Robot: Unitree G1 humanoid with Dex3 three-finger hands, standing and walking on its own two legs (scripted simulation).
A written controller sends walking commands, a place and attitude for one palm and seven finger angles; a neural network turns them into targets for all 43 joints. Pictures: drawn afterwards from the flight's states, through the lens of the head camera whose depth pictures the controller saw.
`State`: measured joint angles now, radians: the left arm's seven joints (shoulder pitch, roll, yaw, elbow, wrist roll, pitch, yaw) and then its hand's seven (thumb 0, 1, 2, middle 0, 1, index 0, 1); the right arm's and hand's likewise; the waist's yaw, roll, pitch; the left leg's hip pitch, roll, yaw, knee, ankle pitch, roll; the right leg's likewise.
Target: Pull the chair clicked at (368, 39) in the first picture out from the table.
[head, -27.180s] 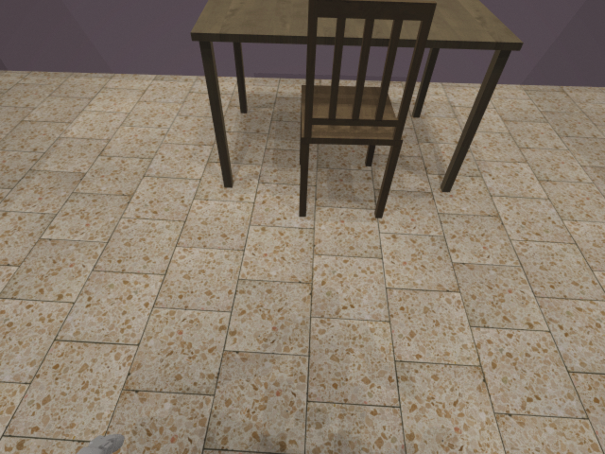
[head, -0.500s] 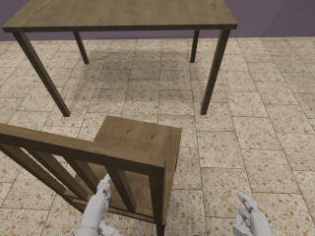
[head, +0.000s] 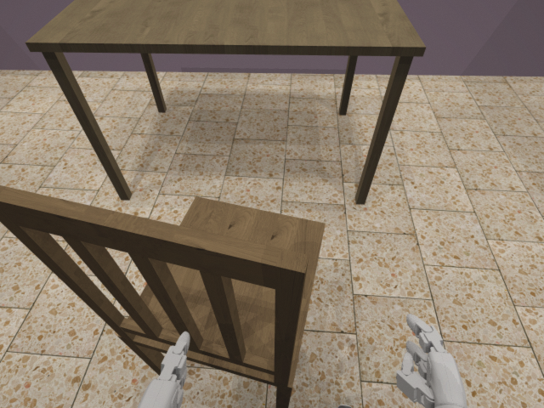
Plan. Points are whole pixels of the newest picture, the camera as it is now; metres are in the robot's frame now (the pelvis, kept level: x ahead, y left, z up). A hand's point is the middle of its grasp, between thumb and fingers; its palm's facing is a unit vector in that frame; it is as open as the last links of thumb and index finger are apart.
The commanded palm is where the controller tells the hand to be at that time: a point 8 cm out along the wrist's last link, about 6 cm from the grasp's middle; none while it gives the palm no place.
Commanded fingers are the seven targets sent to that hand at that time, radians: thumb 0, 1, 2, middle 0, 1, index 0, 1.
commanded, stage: draw the hand back to the body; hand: left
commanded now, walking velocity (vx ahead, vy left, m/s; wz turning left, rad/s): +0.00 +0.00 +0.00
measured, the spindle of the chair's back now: (175, 307) +0.27 +0.17 -0.02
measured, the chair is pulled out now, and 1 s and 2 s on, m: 0.63 0.63 0.63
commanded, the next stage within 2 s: step back with the hand held close in 1.64 s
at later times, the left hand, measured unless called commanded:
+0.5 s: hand (158, 397) +0.14 +0.13 +0.08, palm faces +0.00 -0.99 -0.11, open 17.5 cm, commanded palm +0.10 +0.20 +0.10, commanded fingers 0.00 -0.44 0.25 -0.01 -0.02 -0.01 -0.02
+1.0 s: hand (35, 340) +0.16 +0.22 +0.18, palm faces +0.38 -0.82 -0.42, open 13.1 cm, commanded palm +0.12 +0.26 +0.20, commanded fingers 0.00 0.47 0.69 -0.14 -0.21 -0.14 -0.21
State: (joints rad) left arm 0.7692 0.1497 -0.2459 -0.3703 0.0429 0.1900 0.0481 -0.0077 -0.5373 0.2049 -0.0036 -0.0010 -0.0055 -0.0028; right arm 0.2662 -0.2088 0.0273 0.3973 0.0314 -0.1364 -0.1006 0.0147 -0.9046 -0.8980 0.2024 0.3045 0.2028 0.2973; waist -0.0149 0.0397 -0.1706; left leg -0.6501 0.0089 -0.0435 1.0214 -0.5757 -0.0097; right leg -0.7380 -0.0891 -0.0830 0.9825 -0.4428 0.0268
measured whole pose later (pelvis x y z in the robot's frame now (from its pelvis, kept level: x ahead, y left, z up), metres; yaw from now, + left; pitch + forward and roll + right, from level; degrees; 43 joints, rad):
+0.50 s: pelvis -0.02 +0.00 -0.01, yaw -1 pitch +11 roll -1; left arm 0.78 0.21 -0.04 -0.49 -0.14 -0.22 -0.07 -0.01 -0.54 0.21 0.00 0.00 0.00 0.00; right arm 0.24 -0.17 -0.01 0.46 0.07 -0.13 -0.08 0.02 -0.91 -0.90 0.20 0.30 0.20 0.30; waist 0.03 0.06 -0.14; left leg -0.71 0.02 -0.04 1.12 -0.60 -0.02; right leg -0.80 -0.08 -0.07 1.07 -0.45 0.02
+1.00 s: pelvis -0.01 -0.01 +0.05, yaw +0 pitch -2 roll -1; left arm 0.61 0.33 0.18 -0.47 -0.03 -0.01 0.18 0.00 0.12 0.53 -0.10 -0.14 -0.10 -0.14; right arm 0.22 -0.21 0.04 0.60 0.03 -0.20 -0.14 0.01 -0.91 -0.90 0.20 0.30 0.20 0.30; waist 0.06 0.09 -0.04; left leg -0.21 0.03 -0.05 0.64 -0.40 -0.02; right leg -0.29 -0.06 -0.11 0.61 -0.28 0.01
